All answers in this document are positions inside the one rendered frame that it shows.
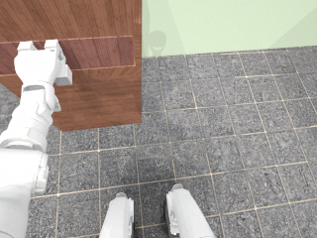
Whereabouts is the handle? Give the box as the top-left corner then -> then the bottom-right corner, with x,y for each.
54,56 -> 72,86

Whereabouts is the right robot thigh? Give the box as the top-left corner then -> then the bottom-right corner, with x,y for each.
166,188 -> 215,238

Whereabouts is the robot left forearm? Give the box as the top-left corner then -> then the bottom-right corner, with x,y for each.
0,80 -> 55,153

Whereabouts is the robot left hand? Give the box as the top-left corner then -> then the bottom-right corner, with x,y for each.
14,39 -> 64,112

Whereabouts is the drawer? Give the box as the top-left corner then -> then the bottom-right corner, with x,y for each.
0,35 -> 134,75

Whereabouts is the cabinet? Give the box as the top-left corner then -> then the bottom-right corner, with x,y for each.
0,0 -> 143,132

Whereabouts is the left robot thigh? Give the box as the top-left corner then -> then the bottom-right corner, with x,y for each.
99,196 -> 134,238

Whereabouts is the robot thigh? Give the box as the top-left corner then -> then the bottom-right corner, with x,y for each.
99,196 -> 134,238
166,188 -> 215,238

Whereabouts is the left robot upper arm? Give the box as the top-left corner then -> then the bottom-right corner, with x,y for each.
0,148 -> 50,238

